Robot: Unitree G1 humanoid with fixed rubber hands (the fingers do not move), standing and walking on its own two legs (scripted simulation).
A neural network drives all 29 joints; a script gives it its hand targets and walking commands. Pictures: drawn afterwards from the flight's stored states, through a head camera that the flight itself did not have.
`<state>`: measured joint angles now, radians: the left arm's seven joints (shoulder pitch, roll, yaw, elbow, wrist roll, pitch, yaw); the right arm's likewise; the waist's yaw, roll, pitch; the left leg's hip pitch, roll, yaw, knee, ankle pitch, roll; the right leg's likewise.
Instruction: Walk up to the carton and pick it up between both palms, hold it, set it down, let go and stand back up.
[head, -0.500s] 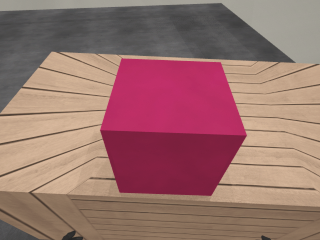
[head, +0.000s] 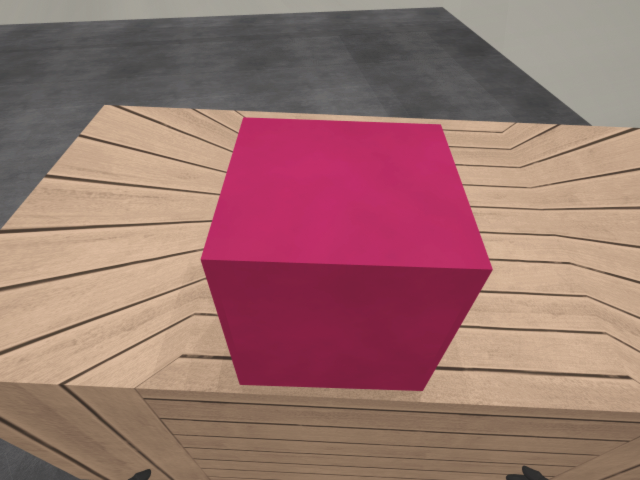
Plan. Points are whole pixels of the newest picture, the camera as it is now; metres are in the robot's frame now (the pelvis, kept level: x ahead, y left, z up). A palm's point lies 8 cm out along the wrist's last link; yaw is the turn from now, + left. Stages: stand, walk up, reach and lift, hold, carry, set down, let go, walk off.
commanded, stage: stand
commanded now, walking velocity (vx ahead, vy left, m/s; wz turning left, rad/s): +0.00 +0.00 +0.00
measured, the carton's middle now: (336, 259) +0.41 -0.01 +0.05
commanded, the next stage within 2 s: none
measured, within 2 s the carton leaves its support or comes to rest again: neither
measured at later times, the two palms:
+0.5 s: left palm out of the picture +0.08 +0.26 -0.12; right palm out of the picture +0.09 -0.28 -0.09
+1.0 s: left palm out of the picture +0.06 +0.26 -0.12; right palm out of the picture +0.06 -0.28 -0.10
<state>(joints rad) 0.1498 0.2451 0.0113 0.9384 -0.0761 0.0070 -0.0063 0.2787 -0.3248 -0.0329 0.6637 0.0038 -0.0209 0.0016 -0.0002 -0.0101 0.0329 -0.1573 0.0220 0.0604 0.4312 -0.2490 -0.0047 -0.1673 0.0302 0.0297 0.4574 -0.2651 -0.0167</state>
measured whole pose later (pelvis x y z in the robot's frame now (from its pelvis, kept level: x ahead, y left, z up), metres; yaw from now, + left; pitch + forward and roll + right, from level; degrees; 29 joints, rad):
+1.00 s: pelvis -0.03 +0.00 +0.00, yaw +0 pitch -4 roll +0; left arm 0.15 0.25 0.01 1.02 -0.08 0.00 -0.01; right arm 0.30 -0.32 -0.03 0.72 0.00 -0.02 0.00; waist 0.00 0.00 0.03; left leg -0.16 0.02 0.06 0.43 -0.21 0.00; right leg -0.17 0.03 0.03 0.46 -0.23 -0.02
